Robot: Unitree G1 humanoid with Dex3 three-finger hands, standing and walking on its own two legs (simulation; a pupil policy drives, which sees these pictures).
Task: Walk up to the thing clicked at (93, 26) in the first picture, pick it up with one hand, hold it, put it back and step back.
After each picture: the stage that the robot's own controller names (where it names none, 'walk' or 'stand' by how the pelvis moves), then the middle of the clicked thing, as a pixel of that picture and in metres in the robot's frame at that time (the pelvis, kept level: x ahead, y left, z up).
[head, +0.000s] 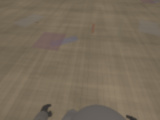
stand; (93, 28) +2.22 -0.06 -0.66
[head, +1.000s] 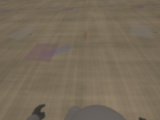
walk; (85, 36) +2.07 +0.24 -0.64
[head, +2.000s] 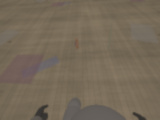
walk; (76, 43) +1.48 +0.38 -0.65
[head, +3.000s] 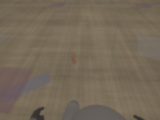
walk; (73, 58) +1.00 +0.33 -0.65
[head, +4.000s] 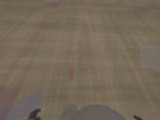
walk; (71, 74) +0.66 +0.23 -0.63
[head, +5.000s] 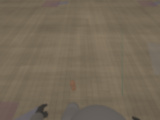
stand; (73, 85) +0.44 +0.20 -0.63
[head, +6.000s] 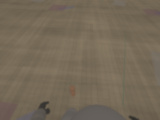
stand; (72, 91) +0.40 +0.19 -0.64
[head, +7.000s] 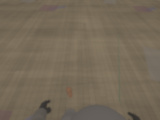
stand; (69, 92) +0.38 +0.22 -0.64
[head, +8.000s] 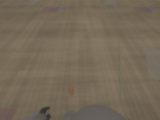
stand; (71, 90) +0.42 +0.22 -0.66
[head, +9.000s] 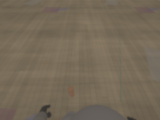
stand; (71, 92) +0.40 +0.21 -0.66
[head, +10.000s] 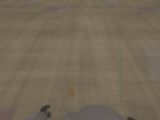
stand; (71, 92) +0.39 +0.21 -0.66
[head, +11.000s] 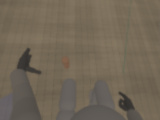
go down; (66, 63) +0.46 +0.19 -0.41
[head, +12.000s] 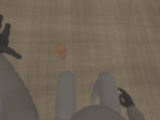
go down; (62, 52) +0.50 +0.21 -0.28
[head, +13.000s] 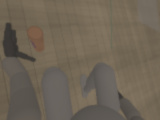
close in; (37, 41) +0.49 +0.25 -0.18
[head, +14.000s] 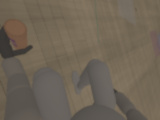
close; (19, 39) +0.48 +0.28 -0.17
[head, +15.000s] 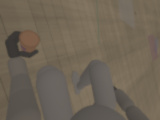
lift; (28, 45) +0.43 +0.25 -0.17
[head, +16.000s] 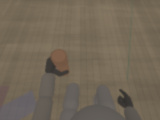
lift; (62, 65) +0.34 +0.18 +0.03
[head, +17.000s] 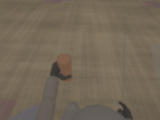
hold; (66, 70) +0.31 +0.16 +0.06
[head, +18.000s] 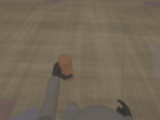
hold; (67, 70) +0.32 +0.16 +0.05
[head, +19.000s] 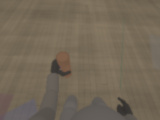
crouch; (65, 66) +0.35 +0.16 +0.01
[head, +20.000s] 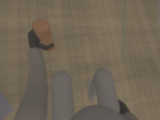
lower; (46, 39) +0.50 +0.22 -0.04
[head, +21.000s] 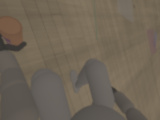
lower; (13, 37) +0.47 +0.28 -0.17
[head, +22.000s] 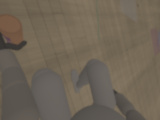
lower; (14, 36) +0.47 +0.28 -0.17
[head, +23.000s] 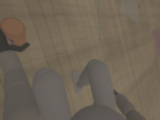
lower; (17, 38) +0.47 +0.28 -0.17
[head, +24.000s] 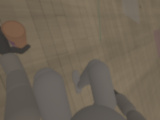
lower; (18, 40) +0.46 +0.28 -0.17
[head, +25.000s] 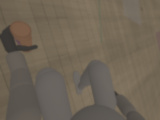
open; (24, 40) +0.47 +0.27 -0.18
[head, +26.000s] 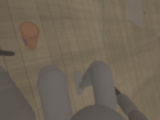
stand; (30, 39) +0.47 +0.26 -0.18
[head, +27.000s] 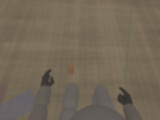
walk; (70, 69) +0.46 +0.18 -0.46
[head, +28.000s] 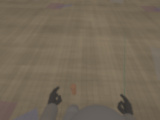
stand; (73, 89) +0.42 +0.17 -0.60
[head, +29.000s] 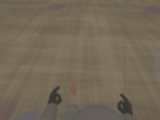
stand; (73, 89) +0.42 +0.17 -0.60
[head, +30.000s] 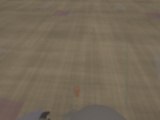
stand; (76, 91) +0.44 +0.15 -0.65
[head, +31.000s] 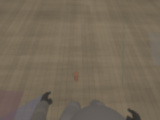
walk; (76, 76) +0.48 +0.13 -0.64
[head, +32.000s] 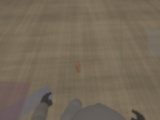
walk; (78, 67) +0.68 +0.17 -0.63
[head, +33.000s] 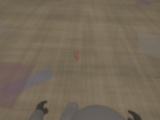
stand; (76, 55) +1.02 +0.23 -0.63
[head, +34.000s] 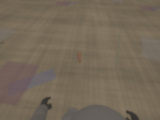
stand; (79, 57) +1.05 +0.18 -0.65
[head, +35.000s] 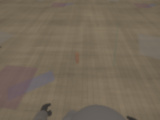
stand; (77, 58) +1.05 +0.22 -0.66
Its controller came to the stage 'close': yes
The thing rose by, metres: 0.69
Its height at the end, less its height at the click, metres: +0.00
